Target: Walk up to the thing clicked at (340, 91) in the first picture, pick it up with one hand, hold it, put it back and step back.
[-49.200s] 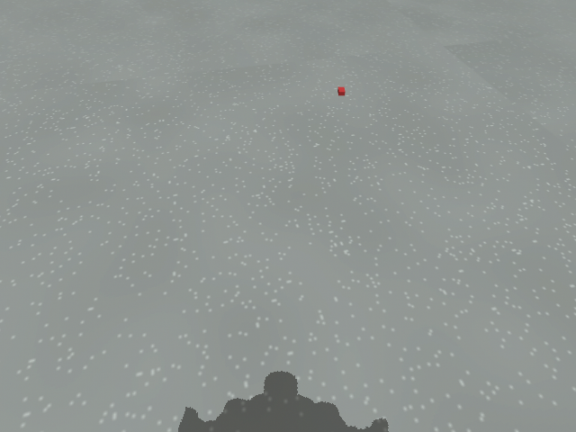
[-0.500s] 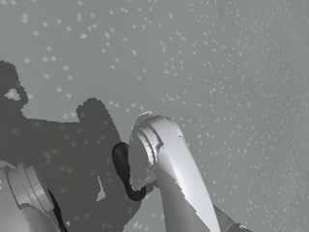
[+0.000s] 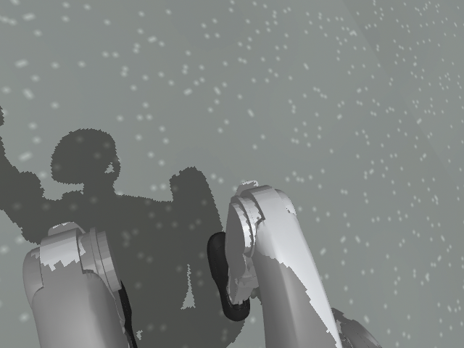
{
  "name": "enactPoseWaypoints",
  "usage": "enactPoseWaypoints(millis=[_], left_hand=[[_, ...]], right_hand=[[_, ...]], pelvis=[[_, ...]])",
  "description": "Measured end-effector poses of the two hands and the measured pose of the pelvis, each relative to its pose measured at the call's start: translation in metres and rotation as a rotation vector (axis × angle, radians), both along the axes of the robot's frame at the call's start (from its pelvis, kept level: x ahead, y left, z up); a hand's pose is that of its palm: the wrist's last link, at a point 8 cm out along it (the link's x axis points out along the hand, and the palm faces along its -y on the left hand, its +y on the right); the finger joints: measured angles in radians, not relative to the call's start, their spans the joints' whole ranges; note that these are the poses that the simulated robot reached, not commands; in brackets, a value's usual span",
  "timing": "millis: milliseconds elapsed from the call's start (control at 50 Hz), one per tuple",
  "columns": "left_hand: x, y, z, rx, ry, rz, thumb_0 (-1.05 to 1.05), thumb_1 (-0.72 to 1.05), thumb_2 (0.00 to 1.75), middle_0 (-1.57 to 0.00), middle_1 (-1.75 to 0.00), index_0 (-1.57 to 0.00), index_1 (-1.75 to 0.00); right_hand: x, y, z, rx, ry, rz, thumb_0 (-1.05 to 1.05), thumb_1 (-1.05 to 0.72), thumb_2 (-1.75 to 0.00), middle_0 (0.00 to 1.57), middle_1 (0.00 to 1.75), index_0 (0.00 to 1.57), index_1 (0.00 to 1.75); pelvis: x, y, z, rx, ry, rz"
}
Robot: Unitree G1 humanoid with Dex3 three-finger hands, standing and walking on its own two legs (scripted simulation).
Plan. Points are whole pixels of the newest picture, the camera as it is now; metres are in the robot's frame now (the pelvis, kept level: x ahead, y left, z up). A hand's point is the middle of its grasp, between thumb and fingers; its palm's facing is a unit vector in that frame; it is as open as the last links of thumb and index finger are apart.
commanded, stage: settle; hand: left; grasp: from above
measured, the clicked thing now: out of the picture +0.49 +0.35 -0.22
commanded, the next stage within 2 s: lift in 0.20 s
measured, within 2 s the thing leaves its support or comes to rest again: neither
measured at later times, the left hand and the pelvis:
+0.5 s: hand out of the picture +0.46 +0.34 -0.12, palm faces -0.45 -0.13 -0.88, open 6.1 cm; pelvis +0.00 +0.00 +0.03, yaw +4 degrees
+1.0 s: hand out of the picture +0.39 +0.34 +0.03, palm faces -0.42 -0.13 -0.90, open 5.8 cm; pelvis -0.01 +0.00 +0.12, yaw +7 degrees
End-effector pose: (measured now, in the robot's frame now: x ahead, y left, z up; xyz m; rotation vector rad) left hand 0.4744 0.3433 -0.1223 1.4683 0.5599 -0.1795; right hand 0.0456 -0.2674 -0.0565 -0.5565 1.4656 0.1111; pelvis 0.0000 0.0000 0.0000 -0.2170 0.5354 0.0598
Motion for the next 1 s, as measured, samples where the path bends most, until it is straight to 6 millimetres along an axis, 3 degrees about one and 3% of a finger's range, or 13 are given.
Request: enactPoseWaypoints(millis=[340,560,760,1000], left_hand=[[0.002,0.001,0.042,0.037,-0.025,0.026,-0.11,0.33,0.18,-0.74,-0.22,-1.13,-0.33],[-0.017,0.000,0.072,-0.003,0.016,0.028,-0.13,0.37,0.12,-0.74,-0.18,-1.19,-0.30],[-0.047,0.001,0.127,-0.009,-0.022,-0.002,-0.14,0.38,0.11,-0.75,-0.16,-1.22,-0.29],[-0.082,-0.003,0.208,-0.011,-0.031,0.006,-0.14,0.39,0.10,-0.74,-0.16,-1.20,-0.28]], right_hand=[[0.018,0.002,-0.012,0.027,-0.047,-0.060,0.00,-0.91,-0.90,0.20,0.30,0.21,0.30],[0.019,-0.003,0.002,0.013,-0.039,-0.109,0.00,-0.92,-0.90,0.20,0.30,0.21,0.30],[0.036,-0.009,0.026,-0.004,-0.111,-0.135,0.00,-0.92,-0.90,0.20,0.30,0.21,0.30],[0.076,0.012,0.072,0.060,-0.255,-0.151,0.00,-0.91,-0.90,0.20,0.30,0.21,0.30]], pelvis=[[0.001,-0.003,0.012,0.037,0.046,0.021],[-0.001,-0.004,0.033,0.051,0.063,0.041],[-0.006,-0.003,0.062,0.069,0.065,0.053],[-0.006,-0.002,0.121,0.092,0.048,0.066]])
